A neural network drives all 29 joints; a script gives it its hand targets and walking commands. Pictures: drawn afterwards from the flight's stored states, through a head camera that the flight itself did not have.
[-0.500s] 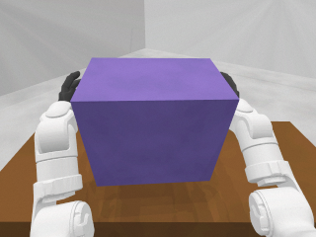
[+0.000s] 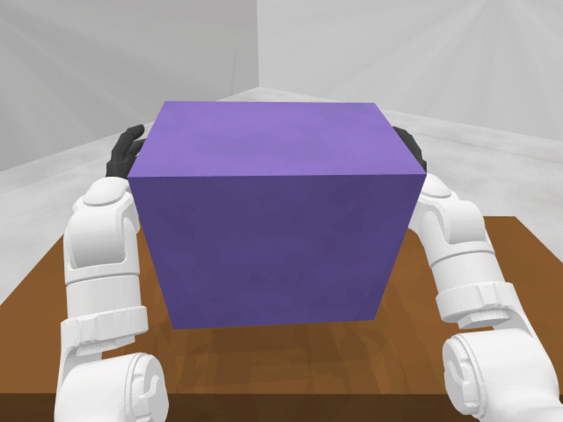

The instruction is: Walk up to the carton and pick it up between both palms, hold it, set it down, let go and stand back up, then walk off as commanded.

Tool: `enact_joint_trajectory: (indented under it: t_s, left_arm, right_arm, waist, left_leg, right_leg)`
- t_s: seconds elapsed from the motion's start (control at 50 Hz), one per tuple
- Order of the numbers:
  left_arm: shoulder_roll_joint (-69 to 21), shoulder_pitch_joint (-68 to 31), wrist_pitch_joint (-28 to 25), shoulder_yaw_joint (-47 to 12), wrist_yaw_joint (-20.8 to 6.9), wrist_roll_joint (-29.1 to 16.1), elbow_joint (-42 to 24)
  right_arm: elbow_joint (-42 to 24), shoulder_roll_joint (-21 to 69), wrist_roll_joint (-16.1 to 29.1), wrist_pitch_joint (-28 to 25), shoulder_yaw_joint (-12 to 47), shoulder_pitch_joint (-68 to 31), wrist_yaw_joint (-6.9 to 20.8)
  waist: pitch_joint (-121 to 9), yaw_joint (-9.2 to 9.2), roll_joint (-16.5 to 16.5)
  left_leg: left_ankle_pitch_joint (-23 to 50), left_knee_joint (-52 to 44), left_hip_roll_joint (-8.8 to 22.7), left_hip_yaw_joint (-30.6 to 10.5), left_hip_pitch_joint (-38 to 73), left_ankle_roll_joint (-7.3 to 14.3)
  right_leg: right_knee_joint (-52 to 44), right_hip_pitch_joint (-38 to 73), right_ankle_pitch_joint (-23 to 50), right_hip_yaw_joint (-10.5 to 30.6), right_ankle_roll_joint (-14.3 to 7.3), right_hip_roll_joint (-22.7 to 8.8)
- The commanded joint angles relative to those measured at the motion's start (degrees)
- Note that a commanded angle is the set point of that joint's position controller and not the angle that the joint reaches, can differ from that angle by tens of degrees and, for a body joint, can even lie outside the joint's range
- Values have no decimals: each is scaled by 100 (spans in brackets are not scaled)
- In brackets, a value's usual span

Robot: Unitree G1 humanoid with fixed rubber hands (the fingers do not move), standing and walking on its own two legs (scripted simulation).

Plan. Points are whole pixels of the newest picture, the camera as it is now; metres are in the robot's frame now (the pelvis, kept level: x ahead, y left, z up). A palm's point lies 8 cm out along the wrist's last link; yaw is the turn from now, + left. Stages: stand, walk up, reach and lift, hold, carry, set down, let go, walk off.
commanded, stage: hold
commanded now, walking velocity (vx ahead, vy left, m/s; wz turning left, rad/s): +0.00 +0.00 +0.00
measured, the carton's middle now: (274, 215) +0.35 +0.00 +0.21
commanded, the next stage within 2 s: none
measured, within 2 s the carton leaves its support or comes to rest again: neither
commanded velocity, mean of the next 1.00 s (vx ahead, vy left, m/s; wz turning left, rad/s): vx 0.00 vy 0.00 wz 0.00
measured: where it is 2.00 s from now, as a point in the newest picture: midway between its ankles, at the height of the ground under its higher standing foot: outside the picture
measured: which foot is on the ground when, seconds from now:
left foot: down 0.00-1.00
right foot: down 0.00-1.00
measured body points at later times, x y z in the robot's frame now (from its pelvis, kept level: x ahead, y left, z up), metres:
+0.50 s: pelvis +0.00 +0.00 +0.00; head -0.08 +0.01 +0.44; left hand +0.37 +0.19 +0.26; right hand +0.37 -0.19 +0.25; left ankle +0.02 +0.13 -0.75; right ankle +0.00 -0.12 -0.75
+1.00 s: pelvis +0.00 +0.00 +0.00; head -0.08 +0.01 +0.44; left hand +0.37 +0.19 +0.26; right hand +0.37 -0.19 +0.25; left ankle +0.02 +0.13 -0.75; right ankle +0.00 -0.12 -0.75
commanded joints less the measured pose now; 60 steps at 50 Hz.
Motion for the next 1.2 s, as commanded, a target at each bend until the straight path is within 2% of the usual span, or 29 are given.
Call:
enact_joint_trajectory:
  t_s: [0.0, 0.02, 0.04, 0.06, 0.1, 0.12, 0.2, 0.22, 0.28, 0.34, 0.36, 0.48, 0.5, 0.52, 0.54, 0.58, 0.6, 0.66, 0.7, 0.8, 0.88, 1.02, 1.12, 1.16, 1.18]
  left_arm:
    - [-2610, -3395, -241, -2112, -791, -850, -290]
    - [-2653, -3407, -260, -2118, -780, -861, -349]
    - [-2678, -3448, -287, -2172, -779, -914, -454]
    - [-2616, -3421, -271, -2090, -774, -834, -328]
    - [-2661, -3369, -270, -2146, -781, -842, -369]
    - [-2634, -3395, -278, -2127, -772, -846, -427]
    - [-2655, -3422, -271, -2179, -780, -881, -423]
    - [-2681, -3460, -287, -2263, -771, -929, -506]
    - [-2636, -3315, -264, -2156, -760, -847, -456]
    - [-2624, -3328, -272, -2244, -764, -925, -594]
    - [-2631, -3318, -275, -2223, -762, -933, -622]
    - [-2566, -3331, -238, -2176, -793, -861, -594]
    - [-2643, -3344, -246, -2255, -789, -910, -731]
    - [-2582, -3230, -212, -2186, -781, -875, -538]
    - [-2647, -3294, -241, -2241, -778, -890, -676]
    - [-2640, -3339, -246, -2296, -753, -883, -721]
    - [-2624, -3249, -243, -2212, -754, -890, -651]
    - [-2588, -3291, -213, -2203, -776, -864, -512]
    - [-2595, -3263, -190, -2119, -815, -790, -415]
    - [-2631, -3335, -249, -2178, -780, -889, -477]
    - [-2670, -3421, -255, -2187, -795, -864, -429]
    - [-2658, -3431, -303, -2188, -760, -900, -468]
    - [-2666, -3270, -278, -2252, -750, -903, -596]
    - [-2607, -3211, -257, -2184, -763, -869, -558]
    - [-2636, -3238, -249, -2232, -766, -901, -590]
  right_arm:
    - [-1525, 3034, 802, -234, 1697, -4264, 875]
    - [-1554, 3059, 813, -254, 1709, -4279, 883]
    - [-1506, 3083, 806, -243, 1702, -4202, 882]
    - [-1499, 3063, 823, -249, 1728, -4269, 874]
    - [-1466, 3006, 821, -254, 1697, -4171, 868]
    - [-1582, 3073, 866, -276, 1764, -4246, 865]
    - [-1530, 3043, 838, -272, 1724, -4220, 873]
    - [-1543, 3025, 833, -288, 1690, -4183, 860]
    - [-1597, 3002, 887, -269, 1756, -4159, 855]
    - [-1644, 3023, 891, -264, 1797, -4082, 828]
    - [-1711, 3036, 911, -256, 1824, -4098, 823]
    - [-1595, 3040, 900, -206, 1826, -4037, 822]
    - [-1866, 3098, 934, -262, 1866, -4152, 817]
    - [-1725, 3006, 932, -211, 1831, -4127, 817]
    - [-1901, 3088, 937, -254, 1858, -4182, 815]
    - [-1739, 3045, 901, -221, 1829, -4088, 827]
    - [-1841, 3053, 925, -237, 1853, -4130, 830]
    - [-1635, 2978, 878, -187, 1787, -4106, 828]
    - [-1524, 2950, 835, -184, 1743, -4079, 837]
    - [-1715, 3019, 852, -233, 1793, -4225, 838]
    - [-1440, 2994, 808, -237, 1662, -4197, 883]
    - [-1549, 3052, 830, -293, 1758, -4245, 893]
    - [-1709, 2987, 942, -295, 1817, -4146, 854]
    - [-1744, 3021, 940, -270, 1872, -4093, 824]
    - [-1668, 2992, 940, -239, 1840, -4031, 825]
  waist:
    - [-1251, 6, 13]
    - [-1355, 38, 60]
    - [-1390, -18, 67]
    - [-1328, 25, 47]
    - [-1344, -36, 96]
    - [-1406, 23, 64]
    - [-1338, -2, 112]
    - [-1436, -74, 150]
    - [-1396, -1, 117]
    - [-1446, -63, 91]
    - [-1447, -33, 77]
    - [-1211, -15, 111]
    - [-1433, 9, 115]
    - [-1293, 0, 85]
    - [-1461, 31, 108]
    - [-1380, -31, 108]
    - [-1438, 40, 48]
    - [-1184, -41, 92]
    - [-1093, 3, 108]
    - [-1397, -16, 8]
    - [-1270, -12, 124]
    - [-1433, 11, 52]
    - [-1532, -18, 146]
    - [-1427, 4, 48]
    - [-1357, -49, 123]
  left_leg:
    - [746, -264, -409, 361, 52, -14]
    - [805, -273, -396, 340, 63, -8]
    - [911, -254, -403, 329, 94, -19]
    - [853, -255, -417, 343, 73, 0]
    - [903, -246, -401, 323, 129, -34]
    - [944, -221, -419, 341, 132, -26]
    - [932, -243, -411, 344, 105, -34]
    - [980, -221, -402, 323, 144, -57]
    - [1071, -189, -418, 318, 146, -53]
    - [1168, -175, -422, 323, 199, -63]
    - [1156, -180, -436, 324, 199, -61]
    - [1042, -222, -426, 348, 143, -53]
    - [1183, -181, -445, 358, 179, -76]
    - [1083, -192, -441, 345, 134, -57]
    - [1120, -190, -438, 344, 164, -61]
    - [1103, -191, -423, 335, 192, -74]
    - [1177, -184, -427, 341, 169, -60]
    - [934, -234, -435, 347, 109, -52]
    - [840, -271, -418, 356, 70, -37]
    - [976, -235, -418, 344, 151, -32]
    - [777, -271, -396, 344, 42, -50]
    - [904, -231, -409, 340, 111, -34]
    - [1243, -152, -433, 320, 229, -77]
    - [1237, -159, -430, 322, 206, -46]
    - [1208, -169, -423, 321, 214, -63]
  right_leg:
    - [-128, 504, 784, -114, 104, 307]
    - [-122, 512, 833, -109, 106, 305]
    - [-95, 544, 949, -109, 113, 308]
    - [-115, 566, 933, -88, 120, 295]
    - [-117, 559, 947, -108, 112, 317]
    - [-95, 580, 964, -119, 124, 321]
    - [-104, 527, 908, -113, 119, 314]
    - [-101, 544, 982, -120, 101, 312]
    - [-73, 626, 1132, -125, 123, 321]
    - [-58, 659, 1262, -117, 133, 325]
    - [-58, 663, 1284, -103, 138, 322]
    - [-89, 592, 1112, -90, 135, 307]
    - [-43, 668, 1288, -98, 143, 327]
    - [-78, 641, 1181, -88, 127, 317]
    - [-61, 644, 1210, -88, 130, 328]
    - [-64, 618, 1161, -112, 129, 334]
    - [-56, 639, 1253, -119, 141, 335]
    - [-94, 530, 1011, -106, 137, 310]
    - [-123, 513, 926, -102, 122, 296]
    - [-109, 573, 1041, -96, 117, 311]
    - [-131, 464, 806, -101, 83, 295]
    - [-87, 555, 972, -100, 102, 306]
    - [-56, 680, 1291, -98, 112, 322]
    - [-64, 675, 1334, -84, 136, 320]
    - [-75, 621, 1304, -78, 125, 311]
